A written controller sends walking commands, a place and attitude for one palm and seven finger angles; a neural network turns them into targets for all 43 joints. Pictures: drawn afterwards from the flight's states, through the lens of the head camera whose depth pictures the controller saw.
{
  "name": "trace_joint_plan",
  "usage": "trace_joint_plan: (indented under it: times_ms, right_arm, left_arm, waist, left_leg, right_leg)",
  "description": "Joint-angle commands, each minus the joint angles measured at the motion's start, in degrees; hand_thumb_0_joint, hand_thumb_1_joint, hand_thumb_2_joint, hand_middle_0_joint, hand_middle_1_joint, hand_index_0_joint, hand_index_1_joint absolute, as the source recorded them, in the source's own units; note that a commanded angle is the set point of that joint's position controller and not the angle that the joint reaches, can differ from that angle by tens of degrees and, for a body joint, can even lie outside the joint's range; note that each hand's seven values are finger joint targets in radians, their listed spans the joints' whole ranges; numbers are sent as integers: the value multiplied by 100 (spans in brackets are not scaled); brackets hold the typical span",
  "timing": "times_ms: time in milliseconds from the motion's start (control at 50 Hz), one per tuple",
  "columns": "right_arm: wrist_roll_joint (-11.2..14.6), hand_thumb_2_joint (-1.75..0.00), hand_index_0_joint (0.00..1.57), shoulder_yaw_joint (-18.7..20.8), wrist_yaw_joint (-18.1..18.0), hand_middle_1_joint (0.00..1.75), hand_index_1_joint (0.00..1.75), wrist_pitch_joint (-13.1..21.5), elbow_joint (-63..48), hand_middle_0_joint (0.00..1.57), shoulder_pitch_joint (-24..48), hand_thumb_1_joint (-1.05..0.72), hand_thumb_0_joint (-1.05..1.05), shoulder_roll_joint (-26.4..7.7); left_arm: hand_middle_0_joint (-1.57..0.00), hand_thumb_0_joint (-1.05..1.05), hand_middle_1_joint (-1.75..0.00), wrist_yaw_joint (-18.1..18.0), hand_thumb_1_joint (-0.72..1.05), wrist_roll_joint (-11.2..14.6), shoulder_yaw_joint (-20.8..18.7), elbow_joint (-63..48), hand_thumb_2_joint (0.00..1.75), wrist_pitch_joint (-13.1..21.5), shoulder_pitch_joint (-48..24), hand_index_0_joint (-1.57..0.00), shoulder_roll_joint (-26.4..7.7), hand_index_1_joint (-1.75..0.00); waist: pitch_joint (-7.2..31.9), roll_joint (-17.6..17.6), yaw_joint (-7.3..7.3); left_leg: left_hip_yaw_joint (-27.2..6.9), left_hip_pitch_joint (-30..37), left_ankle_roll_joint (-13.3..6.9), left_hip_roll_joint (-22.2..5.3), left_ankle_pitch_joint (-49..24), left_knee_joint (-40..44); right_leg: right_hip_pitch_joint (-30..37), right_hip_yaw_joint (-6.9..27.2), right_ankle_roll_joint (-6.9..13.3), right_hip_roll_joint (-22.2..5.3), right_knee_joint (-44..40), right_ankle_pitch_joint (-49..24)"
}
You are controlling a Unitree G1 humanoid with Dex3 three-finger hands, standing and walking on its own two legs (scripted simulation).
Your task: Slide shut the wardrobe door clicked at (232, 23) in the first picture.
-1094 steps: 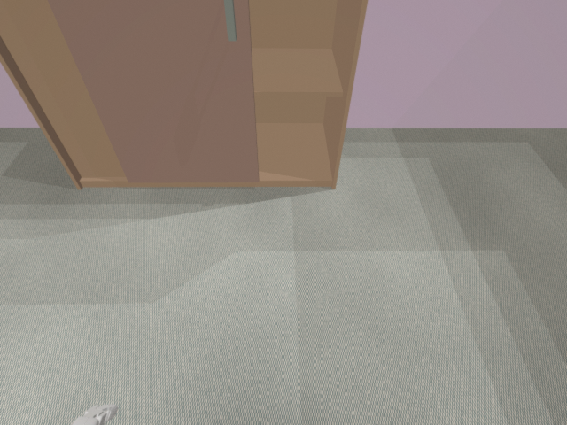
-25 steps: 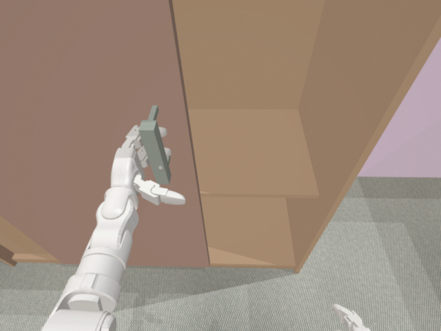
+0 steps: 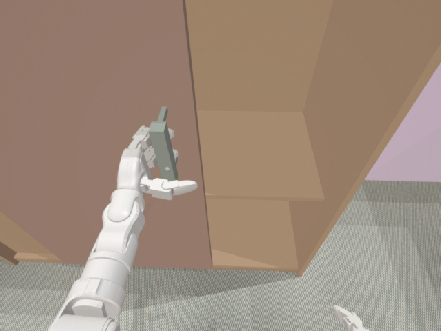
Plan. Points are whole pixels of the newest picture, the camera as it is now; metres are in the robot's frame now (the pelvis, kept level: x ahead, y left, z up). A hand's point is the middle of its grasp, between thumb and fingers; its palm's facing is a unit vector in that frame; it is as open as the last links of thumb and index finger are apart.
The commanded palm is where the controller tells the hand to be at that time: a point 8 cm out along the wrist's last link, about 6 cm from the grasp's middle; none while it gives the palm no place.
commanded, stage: grip the handle and tug to test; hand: left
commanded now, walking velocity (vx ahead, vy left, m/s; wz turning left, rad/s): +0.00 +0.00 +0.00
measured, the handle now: (167, 147) +0.44 +0.12 +0.09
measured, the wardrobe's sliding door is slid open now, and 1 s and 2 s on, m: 0.38 0.38 0.38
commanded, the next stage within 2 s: tug the door sideways, standing still in 1.12 s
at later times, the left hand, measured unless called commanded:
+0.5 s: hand (171, 169) +0.38 +0.10 +0.10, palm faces +0.00 -1.00 -0.01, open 6.5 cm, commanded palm +0.35 +0.16 +0.09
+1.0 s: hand (172, 170) +0.38 +0.10 +0.10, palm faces +0.00 -1.00 -0.02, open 6.4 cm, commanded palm +0.32 +0.15 +0.09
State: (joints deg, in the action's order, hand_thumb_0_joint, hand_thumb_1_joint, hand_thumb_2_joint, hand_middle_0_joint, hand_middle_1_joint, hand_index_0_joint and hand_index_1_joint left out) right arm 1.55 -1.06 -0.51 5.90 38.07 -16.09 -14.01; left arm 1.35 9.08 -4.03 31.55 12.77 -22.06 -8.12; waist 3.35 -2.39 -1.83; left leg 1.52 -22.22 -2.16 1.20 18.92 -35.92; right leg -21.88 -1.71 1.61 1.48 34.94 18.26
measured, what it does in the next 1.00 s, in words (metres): stands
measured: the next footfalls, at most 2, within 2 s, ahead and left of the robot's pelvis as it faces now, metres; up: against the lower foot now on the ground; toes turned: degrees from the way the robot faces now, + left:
none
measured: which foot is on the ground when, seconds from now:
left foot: down 0.00-1.00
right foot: down 0.00-1.00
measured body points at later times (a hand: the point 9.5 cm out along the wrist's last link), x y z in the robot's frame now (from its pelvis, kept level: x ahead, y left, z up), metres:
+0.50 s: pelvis +0.01 +0.00 +0.00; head +0.03 -0.02 +0.45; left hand +0.38 +0.16 +0.10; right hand +0.12 -0.24 -0.11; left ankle -0.01 +0.09 -0.73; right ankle -0.01 -0.10 -0.73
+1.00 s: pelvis +0.02 -0.01 +0.00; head +0.04 -0.03 +0.45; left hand +0.37 +0.16 +0.10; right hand +0.15 -0.26 -0.10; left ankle -0.01 +0.09 -0.73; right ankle -0.01 -0.10 -0.73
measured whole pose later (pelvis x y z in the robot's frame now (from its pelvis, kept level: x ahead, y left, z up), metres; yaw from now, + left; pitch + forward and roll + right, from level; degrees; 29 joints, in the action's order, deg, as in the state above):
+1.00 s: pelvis +0.02 -0.01 +0.00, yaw -2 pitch +5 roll +0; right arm 1.2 -0.8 0.6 5.5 35.1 -15.7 -13.7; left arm -0.1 9.3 -4.8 20.0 8.3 -11.9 -8.2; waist 4.2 -2.8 -2.7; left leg 2.6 -18.2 -1.2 0.2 19.7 -32.9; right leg -18.9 -0.4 2.5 2.6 33.0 19.1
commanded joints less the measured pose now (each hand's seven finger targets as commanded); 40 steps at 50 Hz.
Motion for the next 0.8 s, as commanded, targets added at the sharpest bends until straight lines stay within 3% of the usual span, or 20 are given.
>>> trace_joint_plan:
  times_ms: [0,60,100,120,200,280,380,400,460,500,520,600,620,740,780]
  right_arm:
    - [19,-90,20,240,-24,30,30,240,-735,20,203,-90,0,-706]
    - [19,-90,20,233,-5,30,30,254,-794,20,242,-90,0,-659]
    - [15,-90,20,234,-7,30,30,242,-779,20,235,-90,0,-667]
    - [17,-90,20,225,1,30,30,257,-791,20,251,-90,0,-644]
    - [15,-90,20,242,-9,30,30,246,-764,20,232,-90,0,-672]
    - [16,-90,20,237,13,30,30,257,-773,20,237,-90,0,-636]
    - [7,-90,20,259,20,30,30,249,-780,20,231,-90,0,-643]
    - [-8,-90,20,265,11,30,30,228,-774,20,222,-90,0,-670]
    - [11,-90,20,244,1,30,30,223,-784,20,259,-90,0,-639]
    - [-2,-90,20,257,-6,30,30,208,-782,20,256,-90,0,-657]
    - [5,-90,20,243,5,30,30,213,-820,20,286,-90,0,-617]
    - [13,-90,20,246,3,30,30,201,-806,20,273,-90,0,-639]
    - [15,-90,20,237,13,30,30,215,-839,20,289,-90,0,-616]
    - [-2,-90,20,248,11,30,30,218,-895,20,330,-90,0,-622]
    - [-2,-90,20,245,33,30,30,233,-974,20,368,-90,0,-590]
  left_arm:
    - [-38,0,-131,-23,25,-113,-221,-1298,62,361,-2041,-38,-751,-131]
    - [-40,0,-133,-24,39,-44,-180,-1509,68,373,-1918,-40,-625,-133]
    - [-41,0,-134,-45,48,-35,-164,-1510,72,376,-1885,-41,-612,-134]
    - [-41,0,-135,-46,53,-12,-49,-1579,74,379,-1967,-41,-477,-135]
    - [-43,0,-137,-95,71,-73,-122,-1588,82,398,-1969,-43,-599,-137]
    - [-45,0,-140,-98,90,-103,112,-1771,90,411,-2041,-45,-383,-140]
    - [-45,0,-140,-113,90,-109,18,-1792,90,383,-1751,-45,-466,-140]
    - [-45,0,-140,-137,90,-120,-139,-1716,90,358,-1642,-45,-611,-140]
    - [-45,0,-140,-99,90,-119,-25,-1819,90,343,-1842,-45,-542,-140]
    - [-45,0,-140,-119,90,-144,-196,-1824,90,334,-1656,-45,-727,-140]
    - [-45,0,-140,-96,90,-119,-48,-1931,90,339,-1625,-45,-559,-140]
    - [-45,0,-140,-72,90,-94,-45,-1863,90,301,-1563,-45,-564,-140]
    - [-45,0,-140,-60,90,-85,69,-1952,90,304,-1612,-45,-438,-140]
    - [-45,0,-140,-27,90,-27,-248,-2074,90,318,-1170,-45,-711,-140]
    - [-45,0,-140,42,90,-14,-149,-2345,90,341,-877,-45,-612,-140]
  waist:
    - [1486,245,-11]
    - [1694,157,28]
    - [1672,319,31]
    - [1629,306,-25]
    - [1573,408,-2]
    - [1632,169,-50]
    - [1678,391,-6]
    - [1701,483,39]
    - [1571,314,-17]
    - [1632,378,43]
    - [1655,203,42]
    - [1563,417,30]
    - [1575,236,5]
    - [1730,456,120]
    - [1892,372,173]
  left_leg:
    - [-196,841,81,-121,-1618,400]
    - [-218,1000,124,-137,-1823,387]
    - [-229,1004,131,-161,-1940,390]
    - [-230,1007,130,-155,-1872,398]
    - [-225,971,114,-163,-1918,387]
    - [-242,1127,145,-173,-2093,373]
    - [-197,1070,110,-162,-2117,352]
    - [-177,1003,93,-152,-2102,346]
    - [-161,960,94,-131,-1947,380]
    - [-151,968,79,-129,-2059,361]
    - [-143,1012,85,-116,-2108,369]
    - [-141,955,75,-123,-2146,363]
    - [-143,1003,77,-113,-2075,370]
    - [-74,923,39,-77,-2122,360]
    - [-56,1021,47,-75,-2416,358]
  right_leg:
    - [456,68,-2,-34,-349,-1854]
    - [536,43,8,-31,-304,-1967]
    - [571,28,6,-16,-304,-2026]
    - [536,18,-8,-20,-313,-1993]
    - [558,35,-1,-14,-318,-2039]
    - [489,19,1,-27,-279,-2108]
    - [650,43,-14,-33,-300,-2289]
    - [722,56,-19,-32,-310,-2323]
    - [690,71,-17,-46,-330,-2269]
    - [780,81,-10,-45,-332,-2376]
    - [804,89,-7,-55,-325,-2434]
    - [825,80,-18,-46,-341,-2526]
    - [773,77,-18,-54,-338,-2452]
    - [1106,152,-43,-82,-350,-2838]
    - [1236,145,-42,-100,-297,-3125]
